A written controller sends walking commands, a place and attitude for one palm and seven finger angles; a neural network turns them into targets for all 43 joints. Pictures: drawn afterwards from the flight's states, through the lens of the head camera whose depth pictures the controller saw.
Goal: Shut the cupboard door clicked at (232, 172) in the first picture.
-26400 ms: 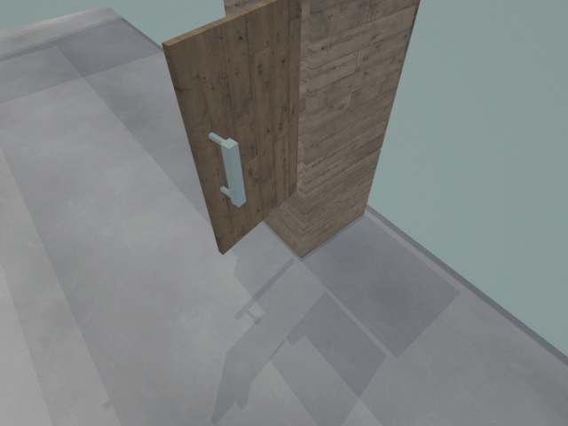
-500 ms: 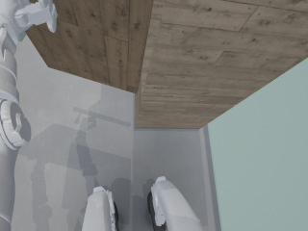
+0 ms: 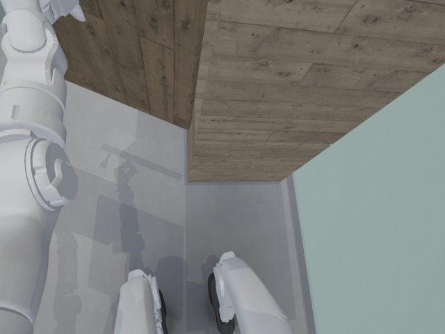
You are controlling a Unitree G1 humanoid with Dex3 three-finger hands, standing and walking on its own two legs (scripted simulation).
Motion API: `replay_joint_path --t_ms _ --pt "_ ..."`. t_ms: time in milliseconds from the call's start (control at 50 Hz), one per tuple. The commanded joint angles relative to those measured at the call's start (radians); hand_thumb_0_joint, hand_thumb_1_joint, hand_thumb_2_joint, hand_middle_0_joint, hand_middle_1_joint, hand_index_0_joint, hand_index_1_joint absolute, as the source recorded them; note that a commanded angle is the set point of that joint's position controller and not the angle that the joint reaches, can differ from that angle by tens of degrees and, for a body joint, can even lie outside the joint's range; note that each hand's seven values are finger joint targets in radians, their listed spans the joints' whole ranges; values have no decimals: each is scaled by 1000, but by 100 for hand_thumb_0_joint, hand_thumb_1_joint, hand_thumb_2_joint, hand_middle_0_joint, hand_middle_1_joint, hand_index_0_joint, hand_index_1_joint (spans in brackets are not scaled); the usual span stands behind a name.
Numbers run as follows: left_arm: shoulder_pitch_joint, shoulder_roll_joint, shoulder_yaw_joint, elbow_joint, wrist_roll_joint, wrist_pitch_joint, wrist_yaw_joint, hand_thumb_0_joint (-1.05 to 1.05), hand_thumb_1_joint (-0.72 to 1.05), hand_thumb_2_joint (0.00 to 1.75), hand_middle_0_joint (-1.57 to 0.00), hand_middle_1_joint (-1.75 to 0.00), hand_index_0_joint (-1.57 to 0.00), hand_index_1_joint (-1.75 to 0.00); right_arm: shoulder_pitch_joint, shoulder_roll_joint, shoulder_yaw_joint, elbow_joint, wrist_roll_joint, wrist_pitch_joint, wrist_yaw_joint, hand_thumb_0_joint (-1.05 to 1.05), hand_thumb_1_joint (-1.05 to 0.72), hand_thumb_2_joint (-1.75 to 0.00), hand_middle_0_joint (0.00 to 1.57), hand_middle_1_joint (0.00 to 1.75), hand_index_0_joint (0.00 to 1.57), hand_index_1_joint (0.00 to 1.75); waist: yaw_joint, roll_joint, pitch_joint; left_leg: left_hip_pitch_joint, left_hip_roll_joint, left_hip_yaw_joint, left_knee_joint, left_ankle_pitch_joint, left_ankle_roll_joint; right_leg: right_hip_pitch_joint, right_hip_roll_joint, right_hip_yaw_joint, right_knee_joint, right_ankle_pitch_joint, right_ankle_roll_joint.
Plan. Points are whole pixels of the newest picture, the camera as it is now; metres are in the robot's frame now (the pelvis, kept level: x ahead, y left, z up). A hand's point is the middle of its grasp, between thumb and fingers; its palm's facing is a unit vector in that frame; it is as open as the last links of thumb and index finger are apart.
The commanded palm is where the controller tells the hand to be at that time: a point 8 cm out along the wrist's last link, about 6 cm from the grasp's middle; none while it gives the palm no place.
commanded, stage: pull the fist back off the door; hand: left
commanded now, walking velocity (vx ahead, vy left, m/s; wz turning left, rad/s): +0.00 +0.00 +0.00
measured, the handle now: out of the picture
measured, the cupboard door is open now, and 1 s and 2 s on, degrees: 67 67 67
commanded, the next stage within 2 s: draw the hand back to the body in 0.62 s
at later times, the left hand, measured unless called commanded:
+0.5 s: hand (83, 36) +0.55 +0.11 +0.10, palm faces +0.08 -1.00 -0.02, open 3.1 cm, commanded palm +0.51 +0.14 +0.11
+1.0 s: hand (47, 60) +0.48 +0.14 +0.14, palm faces +0.10 -0.99 -0.04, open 3.1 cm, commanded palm +0.43 +0.18 +0.15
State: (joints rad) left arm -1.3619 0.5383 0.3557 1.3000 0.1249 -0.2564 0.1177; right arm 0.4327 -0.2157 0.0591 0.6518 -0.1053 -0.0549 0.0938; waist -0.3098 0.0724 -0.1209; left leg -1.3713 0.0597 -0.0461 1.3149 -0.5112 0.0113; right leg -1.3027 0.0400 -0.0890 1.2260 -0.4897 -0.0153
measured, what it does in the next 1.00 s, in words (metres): rises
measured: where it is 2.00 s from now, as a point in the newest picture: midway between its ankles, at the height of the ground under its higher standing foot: (191, 322)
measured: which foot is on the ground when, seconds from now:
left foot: down 0.00-1.00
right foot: down 0.00-1.00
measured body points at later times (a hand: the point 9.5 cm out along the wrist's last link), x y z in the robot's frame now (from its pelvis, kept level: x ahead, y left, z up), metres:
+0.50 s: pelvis +0.04 +0.00 +0.05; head +0.17 +0.01 +0.47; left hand +0.54 +0.16 +0.11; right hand +0.03 -0.27 -0.07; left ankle +0.03 +0.11 -0.61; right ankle +0.04 -0.12 -0.61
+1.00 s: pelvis +0.03 -0.01 +0.07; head +0.13 -0.02 +0.51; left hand +0.47 +0.19 +0.14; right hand +0.07 -0.26 -0.07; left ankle +0.03 +0.11 -0.61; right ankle +0.04 -0.12 -0.61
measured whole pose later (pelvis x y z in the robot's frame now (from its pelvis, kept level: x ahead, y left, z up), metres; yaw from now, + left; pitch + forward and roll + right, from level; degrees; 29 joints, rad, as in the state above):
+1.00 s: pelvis +0.03 -0.01 +0.07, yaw +1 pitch +18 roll +0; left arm -0.62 0.25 0.27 0.85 -0.11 -0.40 -0.02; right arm 0.38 -0.23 0.00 0.61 0.01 0.06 0.03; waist -0.10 0.05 -0.12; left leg -0.84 0.05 0.03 0.98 -0.45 0.00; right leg -0.84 0.03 -0.01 0.97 -0.46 -0.02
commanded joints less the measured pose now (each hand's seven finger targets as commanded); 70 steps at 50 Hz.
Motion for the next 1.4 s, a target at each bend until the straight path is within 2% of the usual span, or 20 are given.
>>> replay_joint_path --t_ms 0,100,140,200,280,380,500,560,640,700,720,760,800,900,960,1040,1220,1240,1320,1380 --pt "-524 149 -18 -202 -29 -78 -59 0 90 90 -130 -150 -130 -150 266 -227 -77 -20 15 20 -14 0 -90 -90 20 30 20 30 -35 223 -628 605 -20 -54 -179 307 17 276 20 35 -207 227 -9" --pt "-367 129 30 -249 -87 -130 -71 0 90 90 -130 -150 -130 -150 263 -215 -80 -34 17 28 -19 0 -90 -90 20 30 20 30 17 159 -627 626 -23 -32 -213 380 18 375 21 40 -226 310 -6" --pt "-294 62 -3 -242 -87 -151 -63 0 90 90 -130 -150 -130 -150 264 -207 -88 -30 16 35 -14 0 -90 -90 20 30 20 30 19 121 -578 621 -25 -23 -226 391 16 391 21 37 -233 336 -3" --pt "-182 81 44 -219 -97 -169 -48 0 90 90 -130 -150 -130 -150 261 -210 -96 -34 20 48 -14 0 -90 -90 20 30 20 30 49 53 -532 568 -34 4 -240 378 20 464 19 51 -250 372 -1" --pt "-92 -13 -10 -328 -110 -225 -48 0 90 90 -130 -150 -130 -150 238 -197 -112 -51 26 58 -12 0 -90 -90 20 30 20 30 84 75 -556 651 -41 16 -261 457 12 510 14 51 -248 461 -5" --pt "-39 -110 -70 -421 -136 -275 -44 0 90 90 -130 -150 -130 -150 201 -188 -129 -49 35 69 -17 0 -90 -90 20 30 20 30 93 66 -554 730 -43 24 -272 504 6 521 9 49 -257 502 -1" --pt "52 -166 -111 -478 -145 -313 -38 0 90 90 -130 -150 -130 -150 135 -178 -137 -45 46 74 -27 0 -90 -90 20 30 20 30 122 61 -547 776 -48 29 -286 521 0 545 0 51 -259 525 -2" --pt "39 -206 -153 -433 -146 -308 -40 0 90 90 -130 -150 -130 -150 105 -175 -136 -39 52 79 -34 0 -90 -90 20 30 20 30 97 2 -466 722 -52 33 -293 438 5 532 -3 59 -276 485 5" --pt "-20 -156 -119 -372 -145 -310 -34 0 90 90 -130 -150 -130 -150 75 -180 -127 -31 53 76 -50 0 -90 -90 20 30 20 30 83 -32 -441 664 -59 32 -286 359 11 520 -9 71 -277 430 8" --pt "-55 -148 -123 -343 -141 -319 -42 0 90 90 -130 -150 -130 -150 59 -181 -120 -30 49 67 -54 0 -90 -90 20 30 20 30 85 19 -465 676 -60 21 -280 348 7 484 -13 68 -261 392 3" --pt "-52 -157 -128 -318 -144 -313 -44 0 90 90 -130 -150 -130 -150 56 -181 -119 -29 48 66 -55 0 -90 -90 20 30 20 30 78 0 -458 667 -59 19 -275 339 8 474 -11 67 -261 381 3" --pt "56 -73 -45 -366 -159 -307 -57 0 90 90 -130 -150 -130 -150 49 -188 -120 -65 53 68 -55 0 -90 -90 20 30 20 30 148 18 -560 690 -63 33 -291 380 6 579 -10 77 -258 428 -1" --pt "147 -61 -31 -428 -174 -295 -82 0 90 90 -130 -150 -130 -150 45 -179 -117 -95 65 75 -58 0 -90 -90 20 30 20 30 185 5 -611 720 -64 42 -315 436 5 666 -9 78 -264 500 0" --pt "345 -79 -53 -664 -238 -224 -138 0 90 90 -130 -150 -130 -150 19 -166 -114 -156 105 81 -77 0 -90 -90 20 30 20 30 224 -68 -558 735 -66 74 -410 411 17 844 -3 90 -358 568 9" --pt "442 -107 -77 -776 -279 -195 -157 0 90 90 -130 -150 -130 -150 -4 -162 -115 -156 121 64 -95 0 -90 -90 20 30 20 30 223 -129 -461 756 -66 82 -462 360 23 890 0 93 -425 543 17" --pt "524 -153 -143 -873 -295 -179 -183 0 90 90 -130 -150 -130 -150 -42 -157 -110 -138 133 32 -111 0 -90 -90 20 30 20 30 217 -58 -334 852 -57 75 -531 312 19 826 -2 74 -488 431 14" --pt "861 -130 -120 -1077 -363 -90 -258 0 90 90 -116 -135 -116 -135 -172 -144 -91 -185 153 -19 -134 0 -90 -90 20 30 20 30 291 -48 -239 948 -60 74 -642 347 18 949 -17 65 -560 441 7" --pt "866 -78 -178 -1166 -242 -54 -176 0 90 90 -113 -132 -113 -132 -229 -115 -96 -206 155 15 -156 0 -90 -90 20 30 20 30 302 -42 -255 1018 -65 86 -691 359 19 992 -44 113 -621 436 9" --pt "985 -118 -202 -1279 -212 54 -65 0 90 90 -102 -120 -102 -120 -286 -117 -84 -211 151 38 -197 0 -90 -90 20 30 20 30 296 -47 -123 1103 -51 81 -781 360 22 1028 -45 87 -704 400 7" --pt "1063 -90 -175 -1349 -199 93 -37 0 90 90 -94 -111 -94 -111 -309 -117 -74 -211 147 35 -210 0 -90 -90 20 30 20 30 308 -85 -110 1173 -47 75 -830 413 24 1096 -43 75 -748 439 3"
